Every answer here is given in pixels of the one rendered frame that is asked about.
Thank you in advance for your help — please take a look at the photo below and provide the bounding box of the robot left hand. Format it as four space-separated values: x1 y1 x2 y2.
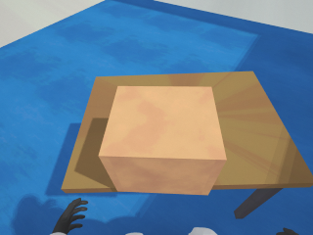
52 198 88 235

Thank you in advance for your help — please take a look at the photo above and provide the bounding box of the table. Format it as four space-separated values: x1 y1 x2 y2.
61 70 313 219

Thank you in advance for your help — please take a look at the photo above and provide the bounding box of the carton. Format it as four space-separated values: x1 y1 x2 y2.
99 86 227 196

